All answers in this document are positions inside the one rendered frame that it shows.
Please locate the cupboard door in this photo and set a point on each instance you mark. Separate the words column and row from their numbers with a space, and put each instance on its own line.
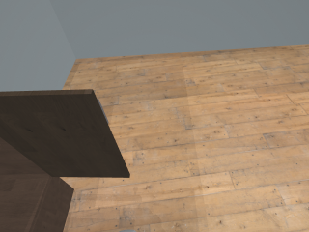
column 63, row 132

